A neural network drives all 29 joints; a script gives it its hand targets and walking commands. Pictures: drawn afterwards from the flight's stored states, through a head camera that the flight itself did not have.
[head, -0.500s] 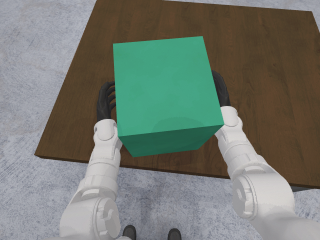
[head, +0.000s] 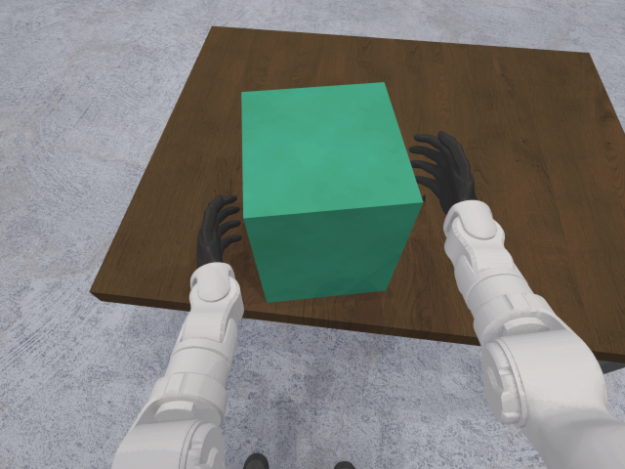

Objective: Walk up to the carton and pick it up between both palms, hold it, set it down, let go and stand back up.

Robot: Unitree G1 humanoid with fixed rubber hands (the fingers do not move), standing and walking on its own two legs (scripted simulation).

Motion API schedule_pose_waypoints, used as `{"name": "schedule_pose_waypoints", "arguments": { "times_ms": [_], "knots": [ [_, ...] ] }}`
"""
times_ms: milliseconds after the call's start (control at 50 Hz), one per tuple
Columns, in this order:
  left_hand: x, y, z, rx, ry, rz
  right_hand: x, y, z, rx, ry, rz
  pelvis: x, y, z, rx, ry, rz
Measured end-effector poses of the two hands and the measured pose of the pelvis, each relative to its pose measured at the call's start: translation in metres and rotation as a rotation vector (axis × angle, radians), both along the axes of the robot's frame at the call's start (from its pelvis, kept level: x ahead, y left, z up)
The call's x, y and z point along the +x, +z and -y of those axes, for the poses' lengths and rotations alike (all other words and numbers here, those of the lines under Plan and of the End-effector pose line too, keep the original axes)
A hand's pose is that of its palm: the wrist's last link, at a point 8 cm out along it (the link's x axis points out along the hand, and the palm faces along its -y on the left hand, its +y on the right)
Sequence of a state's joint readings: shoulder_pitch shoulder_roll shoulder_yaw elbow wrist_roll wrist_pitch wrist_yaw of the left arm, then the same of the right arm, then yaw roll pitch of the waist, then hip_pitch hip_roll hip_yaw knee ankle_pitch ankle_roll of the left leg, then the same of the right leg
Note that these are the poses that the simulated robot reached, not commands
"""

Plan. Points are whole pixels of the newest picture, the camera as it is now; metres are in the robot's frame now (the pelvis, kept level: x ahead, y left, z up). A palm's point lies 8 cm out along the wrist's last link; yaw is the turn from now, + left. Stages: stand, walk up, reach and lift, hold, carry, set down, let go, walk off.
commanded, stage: set down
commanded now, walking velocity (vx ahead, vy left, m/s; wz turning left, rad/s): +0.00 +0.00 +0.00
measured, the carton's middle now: (320, 201) +0.48 +0.03 -0.01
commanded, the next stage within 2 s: none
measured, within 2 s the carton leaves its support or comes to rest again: neither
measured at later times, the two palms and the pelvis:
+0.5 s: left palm (198, 273) +0.33 +0.17 +0.04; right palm (480, 260) +0.38 -0.18 +0.03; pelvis -0.03 -0.02 +0.00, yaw +0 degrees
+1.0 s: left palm (191, 322) +0.28 +0.18 +0.00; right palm (481, 289) +0.36 -0.19 -0.01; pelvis +0.00 -0.01 +0.00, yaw +1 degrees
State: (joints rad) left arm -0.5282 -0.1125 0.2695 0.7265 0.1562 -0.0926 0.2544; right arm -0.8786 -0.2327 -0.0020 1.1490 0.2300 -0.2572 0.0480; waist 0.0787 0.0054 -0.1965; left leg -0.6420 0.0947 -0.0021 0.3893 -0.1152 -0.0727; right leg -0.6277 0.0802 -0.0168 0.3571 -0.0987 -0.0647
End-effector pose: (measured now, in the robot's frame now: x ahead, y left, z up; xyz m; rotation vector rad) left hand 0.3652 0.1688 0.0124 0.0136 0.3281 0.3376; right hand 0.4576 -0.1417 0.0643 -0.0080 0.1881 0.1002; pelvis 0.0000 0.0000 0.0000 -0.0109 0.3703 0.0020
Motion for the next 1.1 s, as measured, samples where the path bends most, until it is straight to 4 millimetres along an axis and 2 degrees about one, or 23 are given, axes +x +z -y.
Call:
{"name": "schedule_pose_waypoints", "arguments": {
  "times_ms": [100, 200, 360, 480, 580, 640, 700, 800, 860, 920, 1020, 1100],
  "knots": [
    [-0.029, 0.003, 0.006, -0.005, 0.013, -0.001, -0.027, 0.005, 0.022, -0.018, -0.019, -0.021, -0.014, 0.001, 0.009, 0.002, -0.006, 0.068],
    [-0.041, 0.014, 0.005, 0.007, 0.024, 0.036, -0.052, -0.007, 0.034, -0.014, -0.016, -0.087, -0.031, -0.001, 0.016, 0.013, -0.008, 0.115],
    [-0.044, 0.026, -0.007, 0.005, 0.049, 0.056, -0.08, -0.034, 0.042, -0.004, -0.006, -0.183, -0.041, -0.002, 0.02, 0.026, -0.006, 0.143],
    [-0.037, 0.025, -0.005, 0.005, 0.026, 0.046, -0.077, -0.037, 0.037, 0.003, 0.016, -0.178, -0.035, -0.002, 0.016, 0.027, -0.002, 0.139],
    [-0.035, 0.011, -0.009, 0.012, 0.014, 0.011, -0.064, -0.039, 0.031, 0.0, 0.021, -0.148, -0.024, -0.001, 0.012, 0.026, 0.002, 0.124],
    [-0.043, -0.004, -0.015, 0.013, 0.011, -0.017, -0.061, -0.043, 0.031, -0.003, 0.015, -0.117, -0.014, 0.0, 0.009, 0.025, 0.004, 0.119],
    [-0.063, -0.019, -0.023, 0.015, 0.012, -0.045, -0.068, -0.055, 0.035, 0.002, -0.004, -0.108, -0.004, 0.001, 0.007, 0.024, 0.007, 0.136],
    [-0.107, -0.043, -0.037, 0.018, 0.059, -0.108, -0.092, -0.081, 0.048, -0.01, -0.04, -0.15, 0.008, 0.003, 0.005, 0.025, 0.009, 0.151],
    [-0.117, -0.046, -0.038, 0.022, 0.062, -0.11, -0.102, -0.088, 0.051, -0.011, -0.039, -0.151, 0.008, 0.003, 0.005, 0.025, 0.01, 0.151],
    [-0.11, -0.038, -0.03, 0.013, 0.038, -0.051, -0.103, -0.085, 0.049, -0.003, -0.013, -0.123, 0.006, 0.002, 0.005, 0.025, 0.009, 0.154],
    [-0.08, -0.012, -0.009, 0.011, -0.037, 0.064, -0.099, -0.071, 0.046, 0.01, 0.023, -0.063, 0.004, 0.002, 0.007, 0.025, 0.008, 0.16],
    [-0.079, -0.007, -0.002, 0.007, -0.053, 0.059, -0.106, -0.07, 0.054, 0.005, 0.012, -0.068, 0.006, 0.003, 0.01, 0.025, 0.006, 0.184]
  ]
}}
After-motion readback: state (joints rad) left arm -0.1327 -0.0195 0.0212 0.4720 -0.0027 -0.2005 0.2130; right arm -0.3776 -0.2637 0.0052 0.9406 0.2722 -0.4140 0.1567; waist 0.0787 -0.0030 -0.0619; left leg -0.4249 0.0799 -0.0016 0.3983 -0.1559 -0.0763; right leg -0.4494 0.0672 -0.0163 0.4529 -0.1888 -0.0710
